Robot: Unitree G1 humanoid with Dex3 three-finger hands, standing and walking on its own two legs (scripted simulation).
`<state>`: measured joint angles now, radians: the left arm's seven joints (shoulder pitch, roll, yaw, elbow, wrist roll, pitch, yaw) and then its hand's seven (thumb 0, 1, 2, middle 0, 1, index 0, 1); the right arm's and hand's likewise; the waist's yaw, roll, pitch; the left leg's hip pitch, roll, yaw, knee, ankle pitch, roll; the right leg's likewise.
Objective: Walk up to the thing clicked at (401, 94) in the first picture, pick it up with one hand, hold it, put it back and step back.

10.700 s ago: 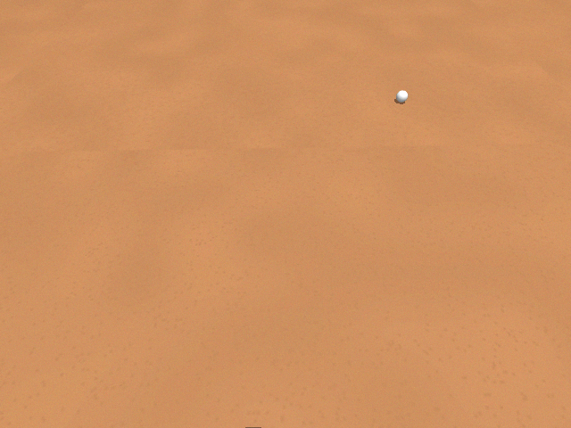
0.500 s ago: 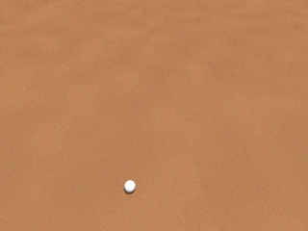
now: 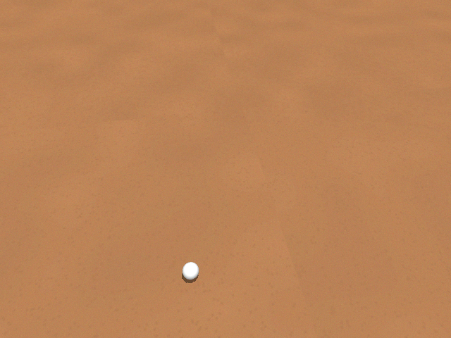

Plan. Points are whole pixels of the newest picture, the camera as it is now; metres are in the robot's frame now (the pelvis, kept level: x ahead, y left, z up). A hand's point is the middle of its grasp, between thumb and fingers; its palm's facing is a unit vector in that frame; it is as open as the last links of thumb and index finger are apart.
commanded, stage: stand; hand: left
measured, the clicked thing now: (190, 270) +0.51 +0.18 -0.75
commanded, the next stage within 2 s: walk up in 0.90 s
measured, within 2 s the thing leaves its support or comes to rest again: neither
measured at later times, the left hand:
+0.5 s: hand out of the picture +0.08 +0.26 -0.16, palm faces -0.01 -0.93 -0.36, open 7.4 cm
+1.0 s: hand out of the picture +0.08 +0.26 -0.16, palm faces -0.03 -0.93 -0.36, open 7.4 cm
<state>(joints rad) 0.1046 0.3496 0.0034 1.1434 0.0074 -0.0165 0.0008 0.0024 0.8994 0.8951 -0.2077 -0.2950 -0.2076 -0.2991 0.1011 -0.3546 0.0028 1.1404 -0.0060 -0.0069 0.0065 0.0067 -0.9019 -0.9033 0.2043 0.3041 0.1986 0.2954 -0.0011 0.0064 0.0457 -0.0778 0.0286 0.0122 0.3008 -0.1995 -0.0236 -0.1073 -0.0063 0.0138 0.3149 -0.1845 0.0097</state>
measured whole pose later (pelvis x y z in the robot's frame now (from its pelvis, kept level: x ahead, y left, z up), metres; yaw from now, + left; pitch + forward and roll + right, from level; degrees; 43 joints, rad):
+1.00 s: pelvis +0.01 -0.01 -0.01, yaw -2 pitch -2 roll +1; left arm 0.16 0.39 0.06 1.07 0.04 0.03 -0.03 0.00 0.90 0.90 -0.21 -0.30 -0.21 -0.30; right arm 0.17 -0.34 -0.04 1.05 -0.02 -0.04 0.00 0.01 -0.90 -0.90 0.21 0.30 0.20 0.30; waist 0.01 -0.03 0.04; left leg -0.07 0.02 0.04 0.36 -0.26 -0.01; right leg -0.22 -0.01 0.04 0.63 -0.40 -0.02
